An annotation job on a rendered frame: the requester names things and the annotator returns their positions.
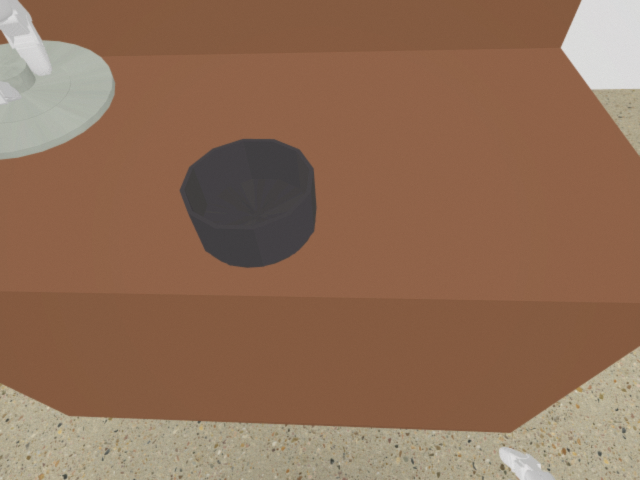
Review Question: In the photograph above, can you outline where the lid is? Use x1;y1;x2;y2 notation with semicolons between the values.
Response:
0;40;115;160

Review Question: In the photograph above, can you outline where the robot left hand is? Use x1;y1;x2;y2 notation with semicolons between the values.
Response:
0;0;52;105

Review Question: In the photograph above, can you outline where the table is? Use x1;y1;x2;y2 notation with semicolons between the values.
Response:
0;0;640;433

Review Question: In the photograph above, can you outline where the pot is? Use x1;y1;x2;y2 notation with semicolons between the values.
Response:
179;139;317;268

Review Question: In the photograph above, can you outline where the knob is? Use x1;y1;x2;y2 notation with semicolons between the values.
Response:
0;55;36;94

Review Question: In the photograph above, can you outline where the robot right hand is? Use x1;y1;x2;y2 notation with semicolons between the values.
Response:
499;447;555;480

